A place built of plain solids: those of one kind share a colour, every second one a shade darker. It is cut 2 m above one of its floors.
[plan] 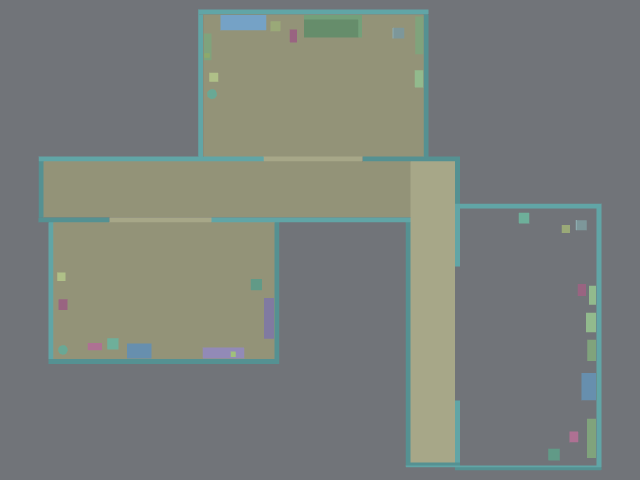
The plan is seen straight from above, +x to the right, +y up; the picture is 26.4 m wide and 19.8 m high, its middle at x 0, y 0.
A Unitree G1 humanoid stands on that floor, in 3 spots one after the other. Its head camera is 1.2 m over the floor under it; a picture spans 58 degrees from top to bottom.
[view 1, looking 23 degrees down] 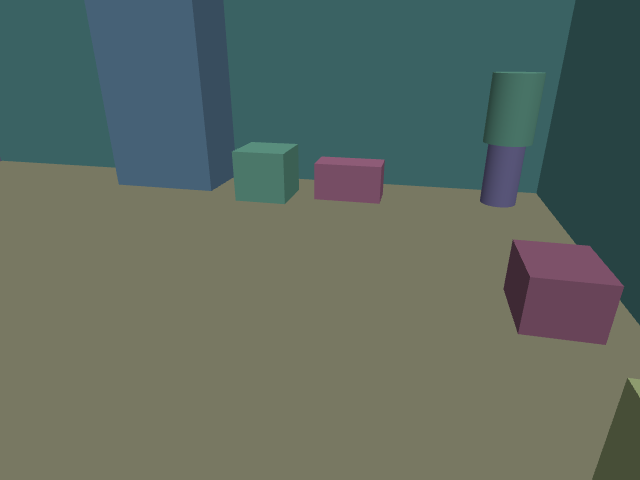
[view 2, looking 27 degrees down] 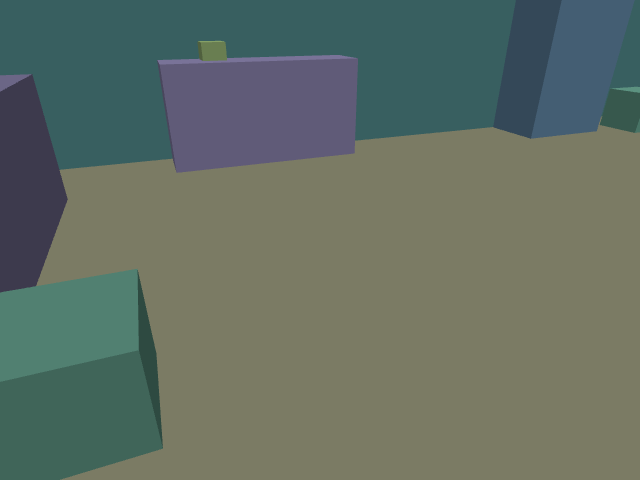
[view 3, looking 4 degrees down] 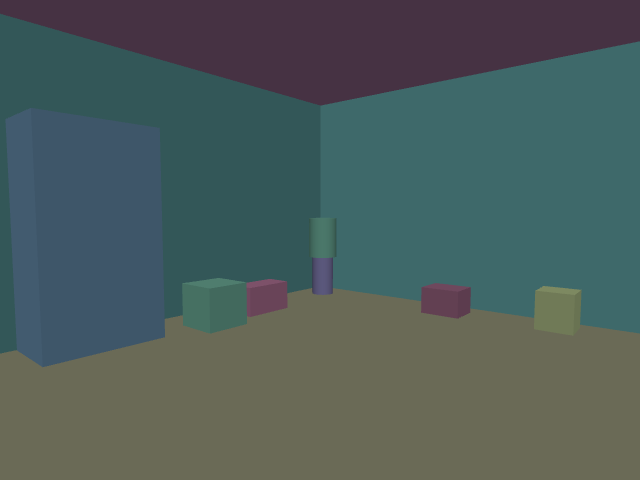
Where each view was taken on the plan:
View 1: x -9.89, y -0.58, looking -77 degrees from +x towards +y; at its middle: floor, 3.07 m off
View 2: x -2.99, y -0.58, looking -111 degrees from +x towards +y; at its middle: floor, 2.64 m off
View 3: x -5.84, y -0.58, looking -140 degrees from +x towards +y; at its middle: bush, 6.01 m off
